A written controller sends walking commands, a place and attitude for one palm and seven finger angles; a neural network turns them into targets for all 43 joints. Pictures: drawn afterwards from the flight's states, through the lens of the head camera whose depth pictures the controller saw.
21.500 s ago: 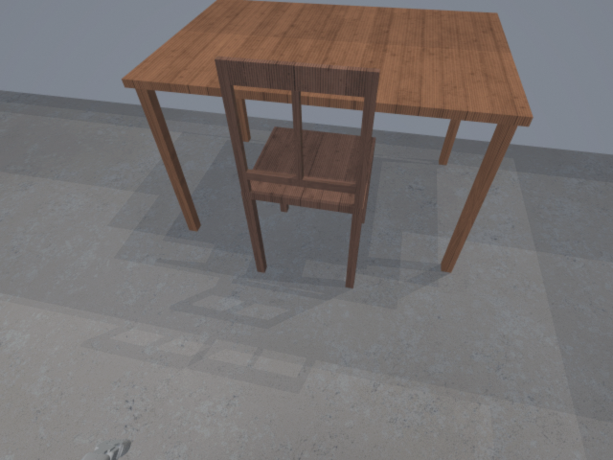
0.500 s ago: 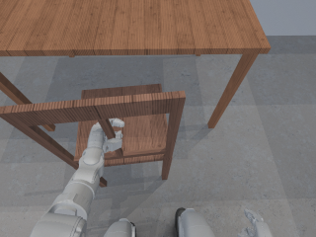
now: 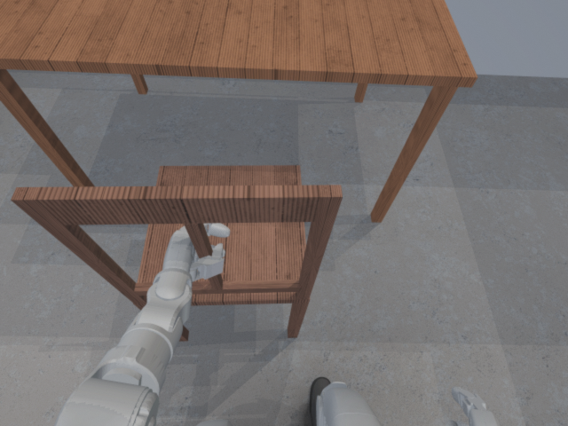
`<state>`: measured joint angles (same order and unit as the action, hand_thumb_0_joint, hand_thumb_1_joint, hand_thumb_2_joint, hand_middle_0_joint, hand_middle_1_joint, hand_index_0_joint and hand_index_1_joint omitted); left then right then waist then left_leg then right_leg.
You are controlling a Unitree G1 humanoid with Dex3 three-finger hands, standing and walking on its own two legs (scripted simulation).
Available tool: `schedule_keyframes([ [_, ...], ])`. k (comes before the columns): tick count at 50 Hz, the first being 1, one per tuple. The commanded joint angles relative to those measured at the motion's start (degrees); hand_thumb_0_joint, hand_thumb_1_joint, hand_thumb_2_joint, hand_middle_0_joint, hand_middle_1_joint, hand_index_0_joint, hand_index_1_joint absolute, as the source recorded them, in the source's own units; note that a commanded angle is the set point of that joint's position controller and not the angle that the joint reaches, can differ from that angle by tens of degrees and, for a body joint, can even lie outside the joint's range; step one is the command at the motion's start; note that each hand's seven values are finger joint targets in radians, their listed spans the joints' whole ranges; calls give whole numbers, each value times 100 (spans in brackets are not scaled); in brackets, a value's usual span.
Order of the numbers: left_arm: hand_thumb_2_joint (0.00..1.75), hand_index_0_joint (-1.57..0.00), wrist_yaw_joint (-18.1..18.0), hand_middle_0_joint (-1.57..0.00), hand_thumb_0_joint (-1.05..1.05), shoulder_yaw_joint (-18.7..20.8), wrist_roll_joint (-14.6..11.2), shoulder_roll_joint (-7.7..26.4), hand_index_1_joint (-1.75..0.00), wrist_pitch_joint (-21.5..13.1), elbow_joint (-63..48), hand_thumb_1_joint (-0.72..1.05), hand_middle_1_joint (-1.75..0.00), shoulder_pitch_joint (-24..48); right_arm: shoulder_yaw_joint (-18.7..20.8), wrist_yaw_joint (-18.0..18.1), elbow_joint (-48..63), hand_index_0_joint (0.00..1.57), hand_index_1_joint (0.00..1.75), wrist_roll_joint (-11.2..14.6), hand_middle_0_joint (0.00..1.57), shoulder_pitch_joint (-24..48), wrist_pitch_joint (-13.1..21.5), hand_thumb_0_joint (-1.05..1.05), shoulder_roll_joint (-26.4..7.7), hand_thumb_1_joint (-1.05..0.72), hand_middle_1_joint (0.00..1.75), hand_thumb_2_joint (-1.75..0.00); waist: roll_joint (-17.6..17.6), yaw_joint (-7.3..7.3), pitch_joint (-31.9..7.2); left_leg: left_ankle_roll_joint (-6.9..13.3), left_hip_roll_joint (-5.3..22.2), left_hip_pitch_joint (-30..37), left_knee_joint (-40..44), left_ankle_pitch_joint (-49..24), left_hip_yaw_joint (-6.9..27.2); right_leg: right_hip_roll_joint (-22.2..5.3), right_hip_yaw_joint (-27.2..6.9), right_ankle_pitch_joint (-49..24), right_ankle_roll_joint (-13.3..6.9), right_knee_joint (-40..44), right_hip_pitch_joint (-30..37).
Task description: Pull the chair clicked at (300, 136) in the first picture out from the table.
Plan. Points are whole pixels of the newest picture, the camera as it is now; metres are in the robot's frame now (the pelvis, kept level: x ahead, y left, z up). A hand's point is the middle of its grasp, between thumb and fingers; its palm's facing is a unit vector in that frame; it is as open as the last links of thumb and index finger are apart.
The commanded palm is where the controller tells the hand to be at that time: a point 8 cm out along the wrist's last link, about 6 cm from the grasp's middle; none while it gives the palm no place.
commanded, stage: step backward, pulling the chair out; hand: left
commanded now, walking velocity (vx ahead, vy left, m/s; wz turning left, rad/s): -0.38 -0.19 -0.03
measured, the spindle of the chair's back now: (207, 258) +0.37 +0.13 -0.10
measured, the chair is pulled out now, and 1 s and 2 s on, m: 0.31 0.62 0.64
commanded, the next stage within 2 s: stop walking, hand still on the chair in 0.62 s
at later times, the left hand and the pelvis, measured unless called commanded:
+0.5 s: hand (232, 341) +0.23 +0.08 -0.07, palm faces +0.03 -0.97 -0.23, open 5.2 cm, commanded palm +0.21 +0.13 -0.07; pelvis -0.12 -0.05 +0.01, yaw -3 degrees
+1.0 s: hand out of the picture +0.06 +0.09 -0.06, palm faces -0.03 -0.98 -0.19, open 5.2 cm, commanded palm +0.04 +0.15 -0.05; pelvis -0.23 -0.03 +0.01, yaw -1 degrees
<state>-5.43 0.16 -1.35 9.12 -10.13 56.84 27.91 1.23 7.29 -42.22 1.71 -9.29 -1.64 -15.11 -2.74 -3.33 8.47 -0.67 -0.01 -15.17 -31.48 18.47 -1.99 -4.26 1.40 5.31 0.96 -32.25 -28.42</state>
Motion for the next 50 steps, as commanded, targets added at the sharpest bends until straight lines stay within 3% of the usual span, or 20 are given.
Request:
schedule_keyframes([
  [1,90,-50,28,-50,0,4,120,531,-145,-456,-1679,90,-145,1461,200,-156,675,20,30,-294,20,-170,143,0,-537,-90,30,-90,2150,134,-2250,928,2243,852,933,-4933,1447,294,-282,2197,-109,-2563,445],
  [5,90,-50,-38,-50,0,18,103,523,-145,-516,-1276,90,-145,1685,368,-287,413,20,30,-151,20,-501,255,0,-681,-90,30,-90,1219,118,-1997,736,2030,2291,252,-5994,895,282,-102,1890,-152,-1494,-142],
  [9,90,-50,-61,-50,0,157,242,795,-145,-750,-833,90,-145,1756,326,-300,149,20,30,-227,20,-619,294,0,-627,-90,30,-90,1734,-1,-2268,645,1870,2725,69,-5954,1046,310,-116,1613,-125,-174,104],
  [12,90,-50,-42,-50,0,395,256,1050,-145,-862,-619,90,-145,1346,301,-302,86,20,30,-165,20,-496,231,0,-623,-90,30,-90,1742,134,-2415,461,1733,2270,-345,-5354,846,258,-45,485,-131,1149,964],
  [13,90,-50,-42,-50,0,497,282,1192,-145,-907,-629,90,-145,1229,307,-297,102,20,30,-122,20,-422,231,0,-595,-90,30,-90,1492,189,-2591,287,1500,1768,-674,-4598,585,110,-89,-892,-135,1507,1668],
  [14,90,-50,-58,-50,0,570,326,1421,-145,-950,-631,90,-145,1190,291,-262,145,20,30,-66,20,-409,219,0,-493,-90,30,-90,594,129,-2729,-5,1088,736,-1095,-2776,72,-454,-471,-3014,-251,1266,2602],
  [15,90,-50,-80,-50,0,799,325,1780,-145,-916,-472,90,-145,1034,296,-170,240,20,30,-33,20,-357,208,0,-464,-90,30,-90,-391,146,-2739,-274,499,-604,-1701,261,-110,-1343,-1254,-5030,-689,742,3225],
  [16,90,-50,-126,-50,0,1044,268,1975,-145,-753,-309,90,-145,940,370,-111,281,20,30,17,20,-195,232,0,-579,-90,30,-90,-1486,264,-2814,-294,117,-1159,-2562,1534,302,-1711,-1381,-5965,-951,513,3302],
  [20,90,-50,-183,-50,0,972,258,1642,-145,-624,-622,90,-145,752,126,-191,367,20,30,-41,20,165,277,0,-486,-90,30,-90,-37,247,-2654,-320,153,-1439,-2738,1136,728,-1685,-949,-4521,-973,412,3271],
  [25,90,-50,-222,-50,0,694,102,1357,-145,-314,-773,90,-145,578,166,-126,544,20,30,50,20,-75,172,0,-635,-90,30,-90,-780,252,-2511,-319,87,-900,-1927,1015,526,-1779,-1030,-4052,-983,675,2961],
  [30,90,-50,-129,-50,0,143,25,862,-145,-48,-1030,90,-145,500,143,13,652,20,30,35,20,-375,35,0,-695,-90,30,-90,-547,126,-2649,-278,213,262,491,-241,136,-1392,-736,-2302,-659,662,2468],
  [32,90,-50,-84,-50,0,-84,-38,623,-145,-56,-1267,90,-145,612,177,83,764,20,30,15,20,-381,-24,0,-754,-90,30,-90,-31,126,-2526,-119,655,758,1459,-1404,83,-731,-252,-1133,-234,177,2096],
  [33,90,-50,-44,-50,0,-202,-72,451,-145,-59,-1372,90,-145,692,230,86,868,20,30,17,20,-317,-33,0,-907,-90,30,-90,851,229,-2420,197,1273,731,1565,-2124,672,-209,1,-318,-29,-212,1681],
  [36,90,-50,54,-50,0,-411,-41,125,-145,-131,-1801,90,-145,1313,157,-94,923,20,30,-181,20,-123,2,0,-605,-90,30,-90,2495,151,-2105,1023,2120,777,1139,-3993,1239,281,11,2430,-16,-2326,525],
  [39,90,-50,21,-50,0,-290,-65,176,-145,-110,-2353,90,-145,1112,265,-257,874,20,30,-19,20,-386,131,0,-629,-90,30,-90,1769,244,-1917,797,1731,1452,442,-3906,715,207,-104,2035,-134,-1241,540],
  [43,90,-50,72,-50,0,-355,61,276,-145,59,-2244,90,-145,350,148,-257,920,20,30,10,20,-516,267,0,-575,-90,30,-90,622,135,-2014,315,1170,1021,77,-1838,547,183,-63,530,-90,1425,2008],
  [45,90,-50,44,-50,0,-155,140,618,-145,37,-2219,90,-145,11,106,-233,845,20,30,-14,20,-427,275,0,-488,-90,30,-90,233,43,-2049,148,725,336,14,-632,134,-435,-676,-270,-309,1326,2463],
  [47,90,-50,-31,-50,0,118,12,822,-145,140,-1707,90,-145,-172,132,-174,763,20,30,57,20,-360,224,0,-459,-90,30,-90,-1196,85,-1907,-8,367,91,-137,72,46,-729,-1058,30,-485,1309,2318],
  [49,90,-50,12,-50,0,19,-1,654,-145,58,-1719,90,-145,-281,86,-152,777,20,30,11,20,-141,213,0,-400,-90,30,-90,-1205,194,-1763,57,276,36,-226,395,139,-818,-1123,440,-453,1482,2198],
  [50,90,-50,6,-50,0,10,-12,689,-145,57,-1735,90,-145,-379,70,-142,697,20,30,5,20,-170,234,0,-407,-90,30,-90,-669,150,-1711,81,286,268,52,250,78,-802,-1079,885,-462,1512,1987],
])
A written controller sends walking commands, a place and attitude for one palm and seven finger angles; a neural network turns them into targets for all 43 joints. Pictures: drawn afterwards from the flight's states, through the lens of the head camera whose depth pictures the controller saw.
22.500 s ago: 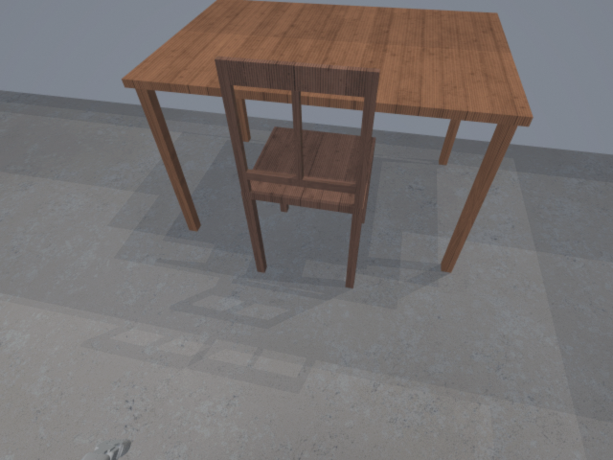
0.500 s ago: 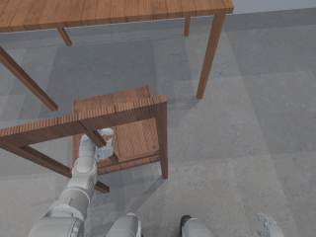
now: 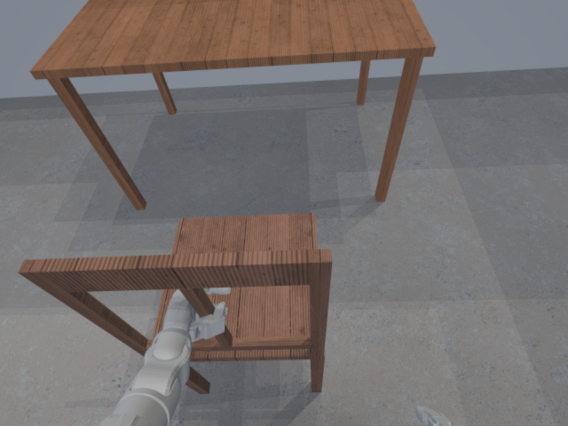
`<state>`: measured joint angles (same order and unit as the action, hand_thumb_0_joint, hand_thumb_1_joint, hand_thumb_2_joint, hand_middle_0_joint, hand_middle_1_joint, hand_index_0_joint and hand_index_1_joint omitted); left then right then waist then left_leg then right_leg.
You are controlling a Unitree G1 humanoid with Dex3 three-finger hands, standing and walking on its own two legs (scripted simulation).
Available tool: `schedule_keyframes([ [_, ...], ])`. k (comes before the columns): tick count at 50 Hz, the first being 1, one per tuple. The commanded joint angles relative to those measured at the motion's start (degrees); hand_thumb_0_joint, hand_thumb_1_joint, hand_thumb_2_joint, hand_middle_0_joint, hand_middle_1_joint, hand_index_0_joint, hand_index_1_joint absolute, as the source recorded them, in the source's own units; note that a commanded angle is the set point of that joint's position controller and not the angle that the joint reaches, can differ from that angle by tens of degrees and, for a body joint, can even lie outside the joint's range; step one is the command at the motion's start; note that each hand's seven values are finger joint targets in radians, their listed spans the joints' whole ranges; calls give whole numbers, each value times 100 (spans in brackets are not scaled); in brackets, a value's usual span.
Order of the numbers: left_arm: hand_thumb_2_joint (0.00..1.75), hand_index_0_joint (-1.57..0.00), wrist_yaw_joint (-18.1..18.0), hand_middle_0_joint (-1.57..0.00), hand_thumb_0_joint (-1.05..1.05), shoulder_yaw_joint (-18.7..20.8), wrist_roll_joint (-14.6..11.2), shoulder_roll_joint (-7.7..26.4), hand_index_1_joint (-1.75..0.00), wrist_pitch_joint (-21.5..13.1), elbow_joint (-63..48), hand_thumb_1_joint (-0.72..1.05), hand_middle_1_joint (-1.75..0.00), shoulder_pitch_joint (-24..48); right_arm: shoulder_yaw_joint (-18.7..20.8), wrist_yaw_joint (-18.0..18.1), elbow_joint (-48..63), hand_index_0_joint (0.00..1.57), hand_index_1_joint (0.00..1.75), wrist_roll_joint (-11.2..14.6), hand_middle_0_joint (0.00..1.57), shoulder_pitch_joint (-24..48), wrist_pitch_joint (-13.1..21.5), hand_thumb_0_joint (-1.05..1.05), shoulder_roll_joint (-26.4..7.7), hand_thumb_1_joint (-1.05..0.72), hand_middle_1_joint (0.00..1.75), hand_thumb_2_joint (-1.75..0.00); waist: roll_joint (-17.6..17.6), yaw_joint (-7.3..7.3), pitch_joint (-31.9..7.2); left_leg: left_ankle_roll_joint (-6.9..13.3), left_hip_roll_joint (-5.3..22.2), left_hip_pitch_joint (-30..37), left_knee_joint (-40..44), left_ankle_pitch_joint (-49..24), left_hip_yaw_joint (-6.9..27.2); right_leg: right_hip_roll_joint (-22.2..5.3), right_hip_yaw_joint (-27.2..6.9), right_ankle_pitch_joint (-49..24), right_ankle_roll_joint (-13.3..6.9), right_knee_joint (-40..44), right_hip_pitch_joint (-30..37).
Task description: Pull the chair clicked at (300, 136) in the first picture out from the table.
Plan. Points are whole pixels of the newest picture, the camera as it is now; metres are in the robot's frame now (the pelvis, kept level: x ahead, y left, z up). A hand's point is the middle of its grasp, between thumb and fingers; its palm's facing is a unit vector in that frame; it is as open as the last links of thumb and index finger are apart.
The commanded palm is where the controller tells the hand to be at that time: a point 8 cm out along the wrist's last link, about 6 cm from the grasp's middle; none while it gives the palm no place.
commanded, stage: stop walking, hand still on the chair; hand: left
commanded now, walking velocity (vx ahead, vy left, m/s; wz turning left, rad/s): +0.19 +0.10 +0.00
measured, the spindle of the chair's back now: (211, 318) +0.30 +0.15 -0.10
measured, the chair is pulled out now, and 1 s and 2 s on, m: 0.62 0.64 0.64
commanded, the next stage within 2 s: open the thumb and straighten the fingers in 0.70 s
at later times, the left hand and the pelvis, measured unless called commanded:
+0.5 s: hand (217, 334) +0.26 +0.13 -0.07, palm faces -0.07 -0.98 -0.18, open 5.1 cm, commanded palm +0.25 +0.18 -0.06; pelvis +0.00 +0.01 +0.00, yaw -3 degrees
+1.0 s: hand (213, 331) +0.26 +0.13 -0.07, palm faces -0.06 -0.99 -0.13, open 6.7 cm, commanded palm +0.24 +0.18 -0.05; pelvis +0.00 +0.01 -0.01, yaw -1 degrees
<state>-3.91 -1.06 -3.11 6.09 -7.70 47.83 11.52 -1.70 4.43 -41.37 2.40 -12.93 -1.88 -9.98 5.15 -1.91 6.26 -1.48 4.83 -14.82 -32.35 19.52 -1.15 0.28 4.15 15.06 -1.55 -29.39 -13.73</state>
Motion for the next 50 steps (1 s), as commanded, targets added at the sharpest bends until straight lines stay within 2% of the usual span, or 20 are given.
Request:
schedule_keyframes([
  [1,90,-50,-162,-50,0,119,190,921,-145,-199,-835,90,-145,1186,318,152,604,20,30,-91,20,169,273,0,-863,-90,30,-90,-1274,13,-1477,205,-164,453,447,-128,-3,-1156,-1221,166,-168,1100,426],
  [3,90,-50,-167,-50,0,17,206,813,-145,-238,-877,90,-145,1192,306,182,611,20,30,-113,20,242,298,0,-861,-90,30,-90,-944,24,-1374,291,-69,697,662,-416,96,-915,-1042,494,-60,969,166],
  [5,90,-50,-155,-50,0,-15,193,807,-145,-233,-864,90,-145,1055,322,212,619,20,30,-95,20,222,288,0,-892,-90,30,-90,-656,22,-1052,370,68,685,893,-130,244,-709,-898,1200,6,1025,-233],
  [8,90,-50,-153,-50,0,-126,204,648,-145,-246,-784,90,-145,936,287,224,729,20,30,-101,20,287,257,0,-825,-90,30,-90,-661,54,-605,427,83,293,971,378,305,-631,-902,1754,-16,1112,-467],
  [9,90,-50,-157,-50,0,-133,197,617,-145,-255,-776,90,-145,874,282,227,757,20,30,-95,20,286,268,0,-805,-90,30,-90,-795,62,-587,416,87,288,963,288,300,-643,-923,1639,-32,1138,-444],
  [13,90,-50,-161,-50,0,-199,184,521,-145,-275,-1031,90,-145,664,299,233,827,20,30,-79,20,288,326,0,-851,-90,30,-90,-565,82,-842,432,332,499,1081,-788,506,-459,-709,285,-1,691,-192],
  [15,90,-50,-151,-50,0,-263,195,513,-145,-265,-1191,90,-145,581,295,232,840,20,30,-74,20,262,367,0,-883,-90,30,-90,-160,54,-1005,424,426,612,1103,-1388,536,-416,-587,-347,30,493,-59],
  [20,90,-50,-159,-50,0,-232,204,654,-145,-239,-1358,90,-145,274,337,219,812,20,30,-96,20,170,413,0,-973,-90,30,-90,-445,60,-1385,333,462,891,903,-2228,411,-479,-609,-1352,46,485,260],
  [23,90,-50,-165,-50,0,-238,222,633,-145,-223,-1376,90,-145,323,330,209,799,20,30,-112,20,223,391,0,-942,-90,30,-90,-591,62,-1515,277,391,955,815,-2037,260,-577,-751,-1580,19,537,312],
  [25,90,-50,-161,-50,0,-212,207,719,-145,-202,-1373,90,-145,302,325,227,764,20,30,-103,20,211,376,0,-949,-90,30,-90,-525,38,-1556,250,319,946,813,-1842,168,-621,-781,-1629,16,589,353],
  [30,90,-50,-171,-50,0,-83,202,868,-145,-186,-1262,90,-145,361,317,255,719,20,30,-91,20,277,291,0,-908,-90,30,-90,-788,34,-1518,248,259,908,806,-1493,127,-729,-858,-1611,14,743,365],
  [34,90,-50,-166,-50,0,-149,196,717,-145,-165,-1087,90,-145,451,294,266,753,20,30,-83,20,376,216,0,-867,-90,30,-90,-905,40,-1359,240,225,839,797,-1282,136,-785,-920,-1333,5,846,233],
  [39,90,-50,-161,-50,0,-149,190,715,-145,-177,-1003,90,-145,519,295,286,762,20,30,-64,20,424,155,0,-856,-90,30,-90,-822,55,-1285,256,219,850,824,-1231,156,-800,-928,-1127,6,936,161],
  [40,90,-50,-199,-50,0,138,175,1145,-145,-247,-1824,90,-145,814,311,301,813,20,30,-57,20,428,174,0,-870,-90,30,-90,-719,66,-1326,279,223,908,884,-1255,165,-782,-894,-1108,31,967,223],
  [41,84,-50,-56,-50,0,-110,-200,541,-145,-83,-1388,78,-145,122,364,107,824,20,30,183,20,394,286,0,-1109,-90,30,-90,-1304,-240,-1226,288,-105,68,788,-750,-18,-484,-263,-677,150,555,12],
  [42,78,-50,29,-50,0,176,-224,831,-145,-177,-1745,66,-145,199,385,19,911,20,30,182,20,498,364,0,-1156,-90,30,-90,-1380,-53,-1218,298,-138,-238,664,-587,-57,-450,-278,-590,150,387,-123],
  [43,73,-50,92,-50,0,245,-202,897,-145,-231,-1991,54,-145,185,406,-9,960,20,30,147,20,553,407,0,-1155,-90,30,-90,-1177,-30,-1391,303,-172,-287,585,-560,-114,-449,-303,-588,142,308,-105],
  [45,61,-50,140,-50,0,159,-142,939,-145,-255,-2387,30,-145,148,405,-80,1066,20,30,136,20,555,530,0,-1073,-90,30,-90,-462,-51,-1427,291,-249,-346,452,-387,-121,-433,-311,-366,122,191,-314],
  [49,37,-50,149,-50,0,75,108,936,-145,-125,-2932,-19,-145,148,421,-175,1225,20,30,77,20,455,614,0,-1063,-90,30,-90,24,-44,-1896,273,-308,-492,89,-361,-133,-352,-242,-226,94,-212,-691],
  [50,32,-50,117,-50,0,-50,108,842,-145,-29,-3004,-31,-145,178,428,-186,1246,20,30,89,20,415,636,0,-1068,-90,30,-90,-48,-116,-1906,277,-289,-486,37,-379,-84,-328,-202,-224,89,-265,-780],
])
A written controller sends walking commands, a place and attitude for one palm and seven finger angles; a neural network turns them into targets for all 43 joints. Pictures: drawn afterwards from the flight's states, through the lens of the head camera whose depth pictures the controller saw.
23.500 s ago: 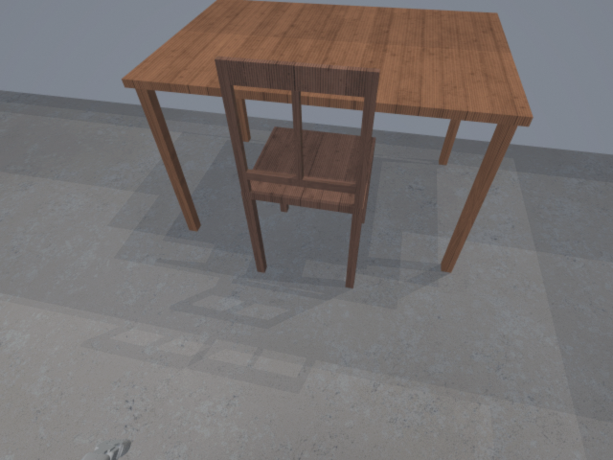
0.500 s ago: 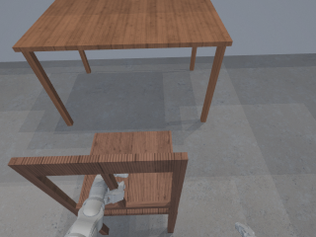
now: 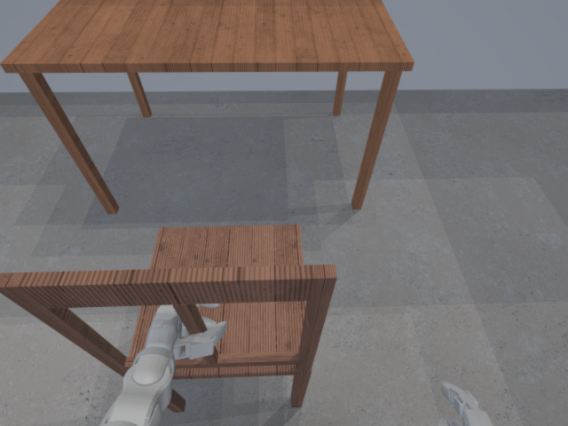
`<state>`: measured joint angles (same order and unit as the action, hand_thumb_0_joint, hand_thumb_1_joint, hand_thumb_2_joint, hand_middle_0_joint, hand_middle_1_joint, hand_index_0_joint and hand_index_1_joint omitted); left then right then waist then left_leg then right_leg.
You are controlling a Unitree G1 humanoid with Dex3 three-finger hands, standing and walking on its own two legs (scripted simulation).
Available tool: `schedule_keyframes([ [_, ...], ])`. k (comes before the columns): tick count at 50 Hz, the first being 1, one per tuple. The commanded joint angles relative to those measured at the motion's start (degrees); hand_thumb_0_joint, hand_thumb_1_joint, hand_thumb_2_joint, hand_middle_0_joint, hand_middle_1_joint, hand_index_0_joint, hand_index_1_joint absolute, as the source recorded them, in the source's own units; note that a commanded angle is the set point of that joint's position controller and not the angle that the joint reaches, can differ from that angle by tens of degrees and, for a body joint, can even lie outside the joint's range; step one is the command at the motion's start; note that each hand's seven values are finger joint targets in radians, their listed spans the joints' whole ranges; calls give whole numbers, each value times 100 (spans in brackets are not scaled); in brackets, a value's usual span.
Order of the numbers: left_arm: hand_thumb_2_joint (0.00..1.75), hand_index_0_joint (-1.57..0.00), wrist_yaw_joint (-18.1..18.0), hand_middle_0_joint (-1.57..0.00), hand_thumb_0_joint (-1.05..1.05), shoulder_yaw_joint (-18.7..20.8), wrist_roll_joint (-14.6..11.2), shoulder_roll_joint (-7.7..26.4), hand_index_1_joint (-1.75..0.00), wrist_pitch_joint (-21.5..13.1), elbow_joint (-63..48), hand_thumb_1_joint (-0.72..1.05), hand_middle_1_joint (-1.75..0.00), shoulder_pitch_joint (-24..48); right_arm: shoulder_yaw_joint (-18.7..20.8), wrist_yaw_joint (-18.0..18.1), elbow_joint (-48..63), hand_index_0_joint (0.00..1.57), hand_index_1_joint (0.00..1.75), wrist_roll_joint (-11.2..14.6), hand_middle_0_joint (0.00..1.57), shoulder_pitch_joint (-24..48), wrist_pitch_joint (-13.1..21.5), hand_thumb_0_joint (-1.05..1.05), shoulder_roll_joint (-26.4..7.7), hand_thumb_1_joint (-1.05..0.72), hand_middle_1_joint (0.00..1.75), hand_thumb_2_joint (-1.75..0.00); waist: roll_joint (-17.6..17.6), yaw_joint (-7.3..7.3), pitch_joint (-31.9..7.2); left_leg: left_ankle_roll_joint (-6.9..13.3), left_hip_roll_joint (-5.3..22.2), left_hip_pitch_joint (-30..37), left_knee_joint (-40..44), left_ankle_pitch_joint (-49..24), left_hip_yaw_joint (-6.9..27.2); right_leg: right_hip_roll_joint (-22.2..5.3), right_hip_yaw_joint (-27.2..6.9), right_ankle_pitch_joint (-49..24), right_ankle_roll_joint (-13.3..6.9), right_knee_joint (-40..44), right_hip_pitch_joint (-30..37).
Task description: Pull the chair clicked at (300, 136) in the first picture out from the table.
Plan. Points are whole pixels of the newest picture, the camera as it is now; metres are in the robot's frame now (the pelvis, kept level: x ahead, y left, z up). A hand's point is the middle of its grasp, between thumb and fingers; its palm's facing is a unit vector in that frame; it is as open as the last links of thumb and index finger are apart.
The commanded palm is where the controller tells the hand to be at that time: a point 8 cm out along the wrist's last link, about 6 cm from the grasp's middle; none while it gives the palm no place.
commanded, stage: open the thumb and straighten the fingers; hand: left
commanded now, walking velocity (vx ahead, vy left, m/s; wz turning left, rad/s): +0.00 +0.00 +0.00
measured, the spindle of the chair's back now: (200, 334) +0.28 +0.14 -0.09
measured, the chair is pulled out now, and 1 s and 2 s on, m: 0.64 0.64 0.64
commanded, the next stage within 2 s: draw the fingers out of the gap in 0.54 s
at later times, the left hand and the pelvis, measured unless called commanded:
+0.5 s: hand (201, 330) +0.28 +0.14 -0.08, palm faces -0.02 -0.98 -0.17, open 16.8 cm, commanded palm +0.26 +0.18 -0.05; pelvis +0.03 +0.01 -0.03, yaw +1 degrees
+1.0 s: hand (190, 379) +0.21 +0.14 -0.08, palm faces -0.02 -0.99 -0.17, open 17.5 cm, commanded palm +0.19 +0.19 -0.05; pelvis +0.03 +0.00 -0.04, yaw +3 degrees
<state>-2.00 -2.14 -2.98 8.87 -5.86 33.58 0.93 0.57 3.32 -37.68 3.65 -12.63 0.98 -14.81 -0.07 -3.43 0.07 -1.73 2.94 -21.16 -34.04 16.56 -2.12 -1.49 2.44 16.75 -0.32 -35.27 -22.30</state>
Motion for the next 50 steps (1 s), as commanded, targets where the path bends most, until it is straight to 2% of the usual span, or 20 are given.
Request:
schedule_keyframes([
  [1,26,-47,-107,-47,0,58,77,467,-138,-104,-1532,-43,-138,1042,220,-83,909,20,30,-51,20,349,376,0,-601,-90,30,-90,411,85,-1360,291,-103,107,136,-62,-3,-142,-7,-369,-13,263,15],
  [2,20,-45,-143,-45,0,331,57,696,-130,18,-1268,-55,-130,936,227,-77,880,20,30,-59,20,291,366,0,-688,-90,30,-90,80,71,-1245,283,-106,-112,55,-26,44,-122,15,-359,-2,179,-86],
  [6,20,-35,-133,-35,0,34,-107,260,-101,297,-1747,-55,-101,745,249,-49,1044,20,30,-65,20,257,459,0,-716,-90,30,-90,-367,39,-1637,273,-85,-160,-166,-308,81,-98,103,-648,33,-83,-138],
  [8,20,-30,-102,-30,0,-200,-115,66,-87,376,-2145,-55,-87,678,253,-26,1134,20,30,-79,20,245,523,0,-701,-90,30,-90,-300,23,-1863,276,-87,-125,-310,-600,100,-110,130,-931,34,-251,-144],
  [10,20,-25,-104,-25,0,-132,-96,211,-73,445,-2316,-55,-73,666,270,15,1114,20,30,-94,20,175,563,0,-743,-90,30,-90,-328,-8,-1884,281,-71,-102,-423,-832,155,-100,154,-1105,27,-364,-216],
  [13,20,-18,-158,-18,0,-24,11,348,-51,593,-2513,-55,-51,154,243,30,1181,20,30,-123,20,142,587,0,-715,-90,30,-90,-386,79,-1862,278,-89,-253,-553,-945,154,-116,170,-1227,37,-507,-252],
  [15,20,-13,-212,-13,0,43,91,440,-36,723,-2649,-55,-36,-34,228,32,1224,20,30,-138,20,148,570,0,-709,-90,30,-90,-135,131,-1767,271,-92,-313,-616,-1102,150,-123,169,-1360,9,-584,-302],
  [16,20,-10,-259,-10,0,211,141,637,-29,793,-2443,-55,-29,282,204,42,1145,20,30,-150,20,68,525,0,-732,-90,30,-90,-315,8,-1594,268,-101,-441,-711,-1054,153,-117,156,-1415,30,-626,-457],
  [18,20,-5,-257,-5,0,121,188,516,-14,880,-2591,-55,-14,99,197,33,1243,20,30,-157,20,83,483,0,-689,-90,30,-90,-288,52,-1646,273,-123,-533,-779,-978,135,-124,156,-1344,37,-687,-479],
  [20,20,0,-249,0,0,133,169,517,0,941,-2906,-55,0,-60,194,44,1347,20,30,-168,20,113,487,0,-673,-90,30,-90,-15,134,-1820,270,-135,-481,-833,-1191,128,-138,157,-1512,-9,-750,-358],
  [24,20,0,-201,0,0,25,48,467,0,1018,-3443,-55,0,-309,186,86,1441,20,30,-158,20,92,516,0,-646,-90,30,-90,-4,51,-2101,272,-134,-398,-1037,-1459,114,-153,151,-1895,15,-828,-248],
  [31,20,0,-129,0,0,-247,90,357,0,1245,-3604,-55,0,-507,185,152,1473,20,30,-166,20,38,546,0,-698,-90,30,-90,-122,-93,-1873,292,-149,-556,-1202,-1366,176,-155,215,-1850,46,-887,-526],
  [32,20,0,-149,0,0,374,91,895,0,1271,-3380,-55,0,-843,202,179,1461,20,30,-176,20,-12,507,0,-734,-90,30,-90,-261,37,-1822,281,-161,-713,-1205,-1287,164,-145,221,-1815,40,-919,-486],
  [33,20,0,-106,0,0,176,96,704,0,1268,-3557,-55,0,-988,178,171,1534,20,30,-179,20,43,500,0,-707,-90,30,-90,-191,71,-1903,286,-191,-719,-1191,-1275,145,-159,204,-1848,33,-929,-407],
  [34,20,0,-118,0,0,273,93,783,0,1270,-3638,-55,0,-1238,189,178,1601,20,30,-167,20,51,492,0,-689,-90,30,-90,-277,113,-1921,283,-185,-763,-1205,-1278,129,-161,200,-1871,32,-946,-365],
  [37,20,0,-129,0,0,143,85,682,0,1249,-4157,-55,0,-1718,194,169,1736,20,30,-161,20,94,521,0,-616,-90,30,-90,6,169,-2132,277,-195,-676,-1264,-1440,95,-197,172,-2064,18,-998,-236],
  [43,20,0,-89,0,0,-178,106,493,0,1242,-4602,-55,0,-2453,190,208,1841,20,30,-149,20,134,595,0,-587,-90,30,-90,-83,46,-1741,293,-186,-877,-1351,-1116,173,-152,218,-1600,43,-997,-622],
  [46,20,0,-77,0,0,-201,122,582,0,1218,-4808,-55,0,-2268,181,261,1836,20,30,-170,20,100,657,0,-626,-90,30,-90,-213,-50,-1619,320,-215,-1003,-1414,-823,226,-133,222,-1271,65,-988,-808],
  [48,20,0,-67,0,0,-99,137,683,0,1188,-4809,-55,0,-2411,167,299,1841,20,30,-172,20,96,672,0,-621,-90,30,-90,-275,-23,-1548,327,-229,-1113,-1430,-621,241,-120,229,-987,67,-992,-910],
  [50,20,0,-92,0,0,-138,152,699,0,1139,-5086,-55,0,-2428,161,320,1877,20,30,-180,20,109,734,0,-593,-90,30,-90,-63,8,-1602,332,-244,-1110,-1432,-575,276,-123,218,-829,32,-1012,-934],
])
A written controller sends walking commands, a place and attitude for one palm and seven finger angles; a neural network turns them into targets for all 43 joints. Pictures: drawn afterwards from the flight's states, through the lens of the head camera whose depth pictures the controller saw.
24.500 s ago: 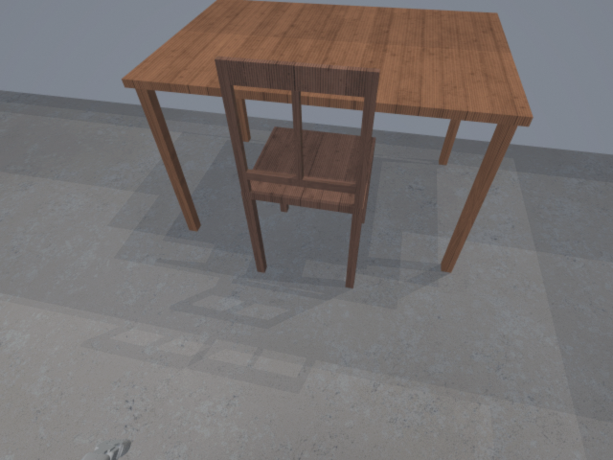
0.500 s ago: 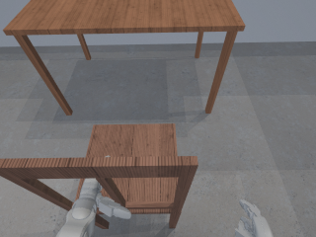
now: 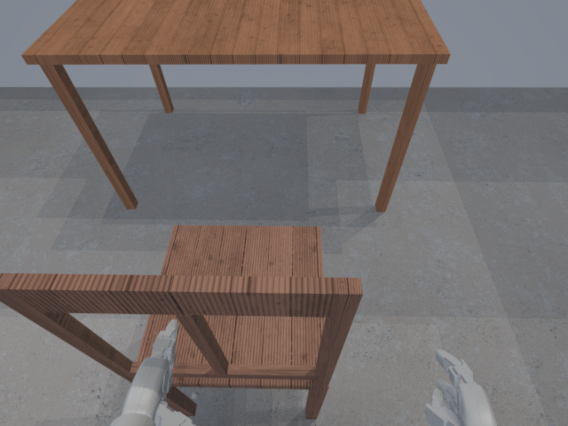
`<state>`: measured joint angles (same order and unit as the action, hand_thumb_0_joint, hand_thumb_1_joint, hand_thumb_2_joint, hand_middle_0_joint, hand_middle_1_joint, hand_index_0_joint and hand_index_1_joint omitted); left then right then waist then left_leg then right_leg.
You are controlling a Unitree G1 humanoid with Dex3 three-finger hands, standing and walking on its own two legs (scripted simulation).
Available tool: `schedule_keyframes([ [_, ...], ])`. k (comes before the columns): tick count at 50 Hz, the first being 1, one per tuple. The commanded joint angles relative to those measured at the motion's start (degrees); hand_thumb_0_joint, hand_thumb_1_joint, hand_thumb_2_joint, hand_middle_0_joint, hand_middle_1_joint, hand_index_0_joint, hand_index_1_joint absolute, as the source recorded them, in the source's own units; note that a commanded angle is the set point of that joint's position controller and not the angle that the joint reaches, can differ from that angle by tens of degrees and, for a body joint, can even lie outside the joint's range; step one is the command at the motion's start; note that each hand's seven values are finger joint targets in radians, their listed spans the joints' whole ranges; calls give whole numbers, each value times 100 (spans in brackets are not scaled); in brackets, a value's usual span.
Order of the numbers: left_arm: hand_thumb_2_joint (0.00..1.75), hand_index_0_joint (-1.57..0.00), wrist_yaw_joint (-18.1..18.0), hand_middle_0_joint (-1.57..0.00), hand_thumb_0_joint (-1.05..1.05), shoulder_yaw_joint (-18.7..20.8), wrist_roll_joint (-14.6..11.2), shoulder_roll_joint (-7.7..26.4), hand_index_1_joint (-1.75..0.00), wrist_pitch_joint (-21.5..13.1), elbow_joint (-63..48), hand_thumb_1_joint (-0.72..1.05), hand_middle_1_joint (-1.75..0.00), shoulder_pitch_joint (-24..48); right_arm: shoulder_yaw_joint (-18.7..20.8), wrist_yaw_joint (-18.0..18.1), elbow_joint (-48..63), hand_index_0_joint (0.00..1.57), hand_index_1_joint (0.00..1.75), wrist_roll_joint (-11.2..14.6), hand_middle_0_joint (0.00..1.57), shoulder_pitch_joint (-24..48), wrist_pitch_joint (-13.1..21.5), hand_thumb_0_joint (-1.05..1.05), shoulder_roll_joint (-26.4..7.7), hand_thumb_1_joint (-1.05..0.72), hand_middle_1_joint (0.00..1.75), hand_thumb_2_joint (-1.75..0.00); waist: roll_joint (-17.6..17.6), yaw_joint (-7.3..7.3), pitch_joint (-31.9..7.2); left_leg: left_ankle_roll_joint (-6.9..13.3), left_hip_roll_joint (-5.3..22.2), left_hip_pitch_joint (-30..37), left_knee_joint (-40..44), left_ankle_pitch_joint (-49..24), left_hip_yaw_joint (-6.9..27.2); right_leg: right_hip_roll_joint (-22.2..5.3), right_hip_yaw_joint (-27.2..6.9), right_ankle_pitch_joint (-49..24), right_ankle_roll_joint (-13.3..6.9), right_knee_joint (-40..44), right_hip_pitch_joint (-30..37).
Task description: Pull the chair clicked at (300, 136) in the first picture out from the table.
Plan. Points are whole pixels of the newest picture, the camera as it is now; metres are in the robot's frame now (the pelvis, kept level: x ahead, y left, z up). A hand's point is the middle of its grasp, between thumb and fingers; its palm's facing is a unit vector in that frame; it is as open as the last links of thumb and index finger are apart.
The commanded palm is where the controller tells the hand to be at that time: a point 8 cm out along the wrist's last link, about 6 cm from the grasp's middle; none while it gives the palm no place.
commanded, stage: draw the fingers out of the gap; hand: left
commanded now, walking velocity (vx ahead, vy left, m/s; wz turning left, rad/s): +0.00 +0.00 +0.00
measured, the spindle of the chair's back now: (208, 344) +0.25 +0.12 -0.05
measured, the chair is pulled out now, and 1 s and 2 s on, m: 0.64 0.64 0.64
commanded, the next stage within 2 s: draw the hand back to the body in 0.40 s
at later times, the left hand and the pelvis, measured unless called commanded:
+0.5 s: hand out of the picture +0.13 +0.14 -0.03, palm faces -0.05 -0.99 -0.15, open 17.5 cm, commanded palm +0.10 +0.19 -0.01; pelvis -0.01 +0.01 -0.01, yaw +0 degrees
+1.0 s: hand out of the picture +0.13 +0.17 +0.06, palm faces -0.01 -0.99 -0.10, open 17.4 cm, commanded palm +0.10 +0.23 +0.09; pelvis -0.02 +0.01 -0.02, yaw +0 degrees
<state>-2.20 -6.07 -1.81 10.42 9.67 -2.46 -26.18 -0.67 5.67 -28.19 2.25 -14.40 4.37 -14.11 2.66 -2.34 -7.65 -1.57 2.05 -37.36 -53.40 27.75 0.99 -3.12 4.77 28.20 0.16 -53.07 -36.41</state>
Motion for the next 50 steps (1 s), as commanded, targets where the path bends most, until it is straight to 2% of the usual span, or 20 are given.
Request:
schedule_keyframes([
  [1,20,0,-92,0,0,265,42,540,0,-437,-1556,-55,0,161,280,88,939,20,30,-27,20,303,406,0,-653,-90,30,-90,-230,-80,-857,307,-160,556,487,-1663,-38,38,-14,-1887,-19,741,423],
  [6,20,0,-145,0,0,163,90,461,0,-361,-1659,-55,0,-326,263,92,1008,20,30,-13,20,396,409,0,-590,-90,30,-90,-161,-46,-823,289,-164,440,472,-1442,-10,44,-5,-1552,-29,709,317],
  [9,20,0,-104,0,0,148,77,440,0,-248,-1617,-55,0,-520,252,103,1064,20,30,-14,20,446,378,0,-574,-90,30,-90,-343,-54,-698,298,-176,262,458,-1154,7,56,-11,-1248,-16,757,233],
  [12,20,0,-63,0,0,205,61,453,0,-179,-1694,-55,0,-867,270,124,1143,20,30,-11,20,499,353,0,-543,-90,30,-90,-378,29,-727,298,-183,180,448,-1125,-12,57,-32,-1210,-20,749,296],
  [14,20,0,-38,0,0,120,53,378,0,-190,-1871,-55,0,-1094,267,124,1196,20,30,3,20,514,353,0,-519,-90,30,-90,-330,48,-720,298,-181,169,450,-1145,-7,62,-12,-1200,-32,723,268],
  [16,20,0,-48,0,0,192,54,483,0,-211,-2029,-55,0,-1116,274,136,1205,20,30,5,20,515,363,0,-523,-90,30,-90,-219,46,-651,297,-172,131,439,-1167,13,66,-7,-1181,-55,705,232],
  [19,20,0,-35,0,0,34,104,399,0,-303,-2206,-55,0,-1254,290,148,1233,20,30,10,20,458,401,0,-505,-90,30,-90,-301,-12,-593,314,-164,110,371,-1098,33,90,26,-1079,-41,655,54],
  [26,20,0,-15,0,0,-73,220,368,0,-432,-2623,-55,0,-2074,365,139,1332,20,30,30,20,464,425,0,-458,-90,30,-90,-71,82,-780,305,-168,101,269,-1326,53,107,64,-1230,-81,438,-15],
  [27,20,0,67,0,0,-58,-575,-217,0,-1097,-3328,-55,0,-1716,342,120,1302,20,30,32,20,474,581,0,-392,-90,30,-90,-328,47,-630,260,-226,25,104,-1399,90,151,219,-1378,-68,363,-195],
  [28,20,0,100,0,0,222,-572,151,0,-1426,-3077,-55,0,-1888,398,123,1125,20,30,41,20,457,651,0,-431,-90,30,-90,-336,115,-836,264,-214,43,8,-1378,70,165,161,-1365,-69,305,-191],
  [30,20,0,112,0,0,637,-681,467,0,-1747,-3184,-55,0,-1939,421,135,1042,20,30,48,20,391,686,0,-422,-90,30,-90,-240,169,-901,258,-216,-14,16,-1450,94,175,146,-1375,-93,278,-109],
  [35,20,0,372,0,0,600,-770,281,0,-2725,-3248,-55,0,-2026,480,-27,880,20,30,96,20,485,739,0,-325,-90,30,-90,130,230,-799,197,-167,-22,-105,-1730,123,177,146,-1421,-117,2,-357],
  [37,20,0,573,0,0,510,-806,202,0,-3128,-3065,-55,0,-2042,507,-134,815,20,30,103,20,594,734,0,-308,-90,30,-90,-67,197,-630,183,-138,-235,-220,-1568,124,174,134,-1341,-87,-90,-524],
  [39,20,0,851,0,0,541,-836,307,0,-3513,-3013,-55,0,-1958,541,-220,785,20,30,95,20,692,739,0,-320,-90,30,-90,-189,187,-712,192,-108,-377,-334,-1511,135,159,80,-1343,-84,-184,-574],
  [41,20,0,1027,0,0,752,-892,451,0,-3411,-2989,-55,0,-2270,564,-249,905,20,30,136,20,767,665,0,-330,-90,30,-90,-85,282,-879,199,-104,-234,-188,-1462,73,141,44,-1337,-96,-84,-254],
  [43,20,0,1055,0,0,1144,-1031,723,0,-3105,-3277,-55,0,-2326,573,-210,1037,20,30,183,20,835,563,0,-301,-90,30,-90,-118,369,-1103,217,-122,-117,-37,-1366,52,119,-12,-1321,-85,70,106],
  [44,20,0,1035,0,0,1301,-1108,855,0,-3024,-3619,-55,0,-2157,561,-161,1086,20,30,203,20,837,535,0,-291,-90,30,-90,-150,369,-1221,232,-128,-35,13,-1356,52,118,-14,-1325,-71,126,221],
  [45,20,0,969,0,0,1584,-1174,1080,0,-2982,-3813,-55,0,-2052,557,-102,1070,20,30,217,20,823,521,0,-273,-90,30,-90,14,404,-1292,243,-142,59,34,-1429,51,123,-26,-1382,-83,176,337],
  [47,22,-1,887,-1,0,1655,-1331,970,-1,-2935,-3999,-51,-1,-1988,488,-47,1023,20,30,247,20,785,543,0,-179,-90,30,-90,52,372,-1146,235,-138,219,166,-1474,83,134,38,-1392,-66,305,348],
  [50,27,-2,885,-2,0,1850,-1507,944,-3,-2904,-3763,-41,-3,-1816,457,35,849,20,30,275,20,766,628,0,-214,-90,30,-90,-126,296,-875,236,-113,344,274,-1475,141,171,65,-1428,-52,565,370],
])
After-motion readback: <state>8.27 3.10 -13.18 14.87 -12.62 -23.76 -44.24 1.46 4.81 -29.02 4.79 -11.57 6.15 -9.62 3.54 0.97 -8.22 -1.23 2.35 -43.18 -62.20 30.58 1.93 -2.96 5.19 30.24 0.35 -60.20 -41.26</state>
